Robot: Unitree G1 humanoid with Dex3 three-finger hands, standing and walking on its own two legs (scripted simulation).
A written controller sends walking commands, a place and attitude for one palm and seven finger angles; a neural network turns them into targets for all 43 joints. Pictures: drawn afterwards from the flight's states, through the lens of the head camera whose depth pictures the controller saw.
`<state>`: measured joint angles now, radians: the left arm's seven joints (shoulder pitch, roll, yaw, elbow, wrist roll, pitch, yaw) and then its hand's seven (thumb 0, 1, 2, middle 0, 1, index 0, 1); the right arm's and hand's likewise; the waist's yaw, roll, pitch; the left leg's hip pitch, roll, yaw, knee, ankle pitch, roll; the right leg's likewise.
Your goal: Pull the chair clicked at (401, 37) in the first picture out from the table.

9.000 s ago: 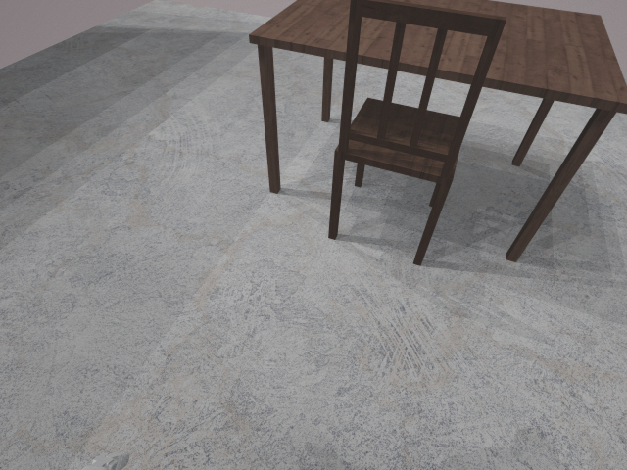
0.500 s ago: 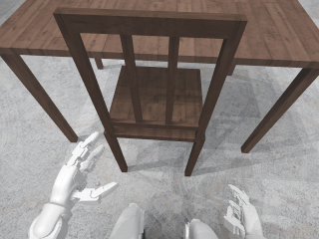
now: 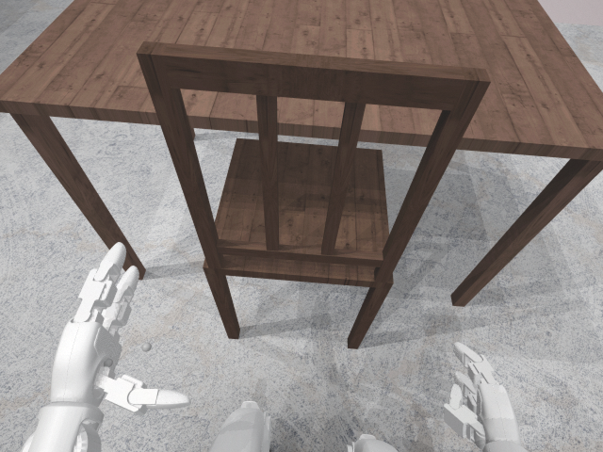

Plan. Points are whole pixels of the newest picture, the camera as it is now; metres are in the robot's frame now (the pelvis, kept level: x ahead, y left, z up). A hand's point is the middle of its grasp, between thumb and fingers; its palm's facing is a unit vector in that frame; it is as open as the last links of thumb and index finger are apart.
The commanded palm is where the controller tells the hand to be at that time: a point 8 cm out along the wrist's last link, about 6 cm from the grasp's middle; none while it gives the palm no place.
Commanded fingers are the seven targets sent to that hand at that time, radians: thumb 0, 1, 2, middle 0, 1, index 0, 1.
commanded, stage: raise the hand toward the chair's back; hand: left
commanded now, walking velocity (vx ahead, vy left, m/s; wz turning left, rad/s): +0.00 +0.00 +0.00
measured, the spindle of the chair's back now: (270, 188) +0.49 +0.08 +0.03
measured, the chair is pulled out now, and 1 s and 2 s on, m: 0.00 0.00 0.00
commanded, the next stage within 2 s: aim the fingers beside a spindle in 0.84 s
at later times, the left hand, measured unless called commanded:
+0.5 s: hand (144, 335) +0.24 +0.20 +0.04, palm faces -0.03 -1.00 -0.05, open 16.9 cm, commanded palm +0.22 +0.26 +0.05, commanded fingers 0.00 -0.50 0.30 -0.06 -0.08 -0.06 -0.08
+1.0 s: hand (151, 333) +0.24 +0.19 +0.05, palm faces +0.02 -1.00 -0.07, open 16.9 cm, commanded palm +0.23 +0.25 +0.04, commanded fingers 0.00 -0.50 0.30 -0.06 -0.08 -0.06 -0.08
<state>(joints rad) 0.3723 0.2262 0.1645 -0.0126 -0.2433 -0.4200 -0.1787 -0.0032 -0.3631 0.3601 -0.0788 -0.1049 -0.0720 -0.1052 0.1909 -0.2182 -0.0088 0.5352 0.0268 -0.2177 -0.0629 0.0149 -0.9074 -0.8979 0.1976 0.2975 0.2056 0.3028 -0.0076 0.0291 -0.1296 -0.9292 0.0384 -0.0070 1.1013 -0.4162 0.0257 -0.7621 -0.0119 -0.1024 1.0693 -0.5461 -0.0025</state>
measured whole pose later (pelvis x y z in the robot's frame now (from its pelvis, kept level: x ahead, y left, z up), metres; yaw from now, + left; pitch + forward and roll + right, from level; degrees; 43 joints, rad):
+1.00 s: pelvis +0.00 -0.01 +0.01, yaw +0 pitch +13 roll -3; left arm 0.26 0.25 0.22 0.14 -0.28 -0.42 -0.29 -0.01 -0.50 0.30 -0.06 -0.08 -0.06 -0.08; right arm 0.22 -0.24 0.01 0.56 0.03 -0.23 -0.06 0.01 -0.91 -0.90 0.20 0.30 0.21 0.30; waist -0.01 0.05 -0.11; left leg -0.89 0.04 -0.02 1.06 -0.40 0.01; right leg -0.73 0.00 -0.11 1.04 -0.54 -0.02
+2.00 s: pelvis -0.01 +0.00 -0.02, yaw -1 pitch +19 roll -3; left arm -0.07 0.27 0.25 0.41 -0.23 -0.43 -0.28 -0.01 -0.50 0.30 -0.06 -0.08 -0.06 -0.08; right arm 0.23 -0.26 0.01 0.58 0.02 -0.19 -0.04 0.01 -0.91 -0.90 0.20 0.30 0.21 0.30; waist -0.03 0.05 -0.13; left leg -1.09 0.05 0.00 1.19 -0.43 0.02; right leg -0.93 -0.01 -0.09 1.18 -0.57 -0.01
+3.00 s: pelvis +0.00 +0.00 -0.03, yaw -2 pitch +22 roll -4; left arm -0.17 0.31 0.29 0.50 -0.23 -0.42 -0.27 -0.01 -0.50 0.30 -0.06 -0.08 -0.06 -0.08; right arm 0.23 -0.26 0.02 0.57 0.02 -0.13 -0.02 0.01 -0.91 -0.90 0.20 0.30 0.21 0.30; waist -0.04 0.05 -0.15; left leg -1.17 0.05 0.00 1.25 -0.46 0.03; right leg -1.01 0.00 -0.09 1.23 -0.59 0.00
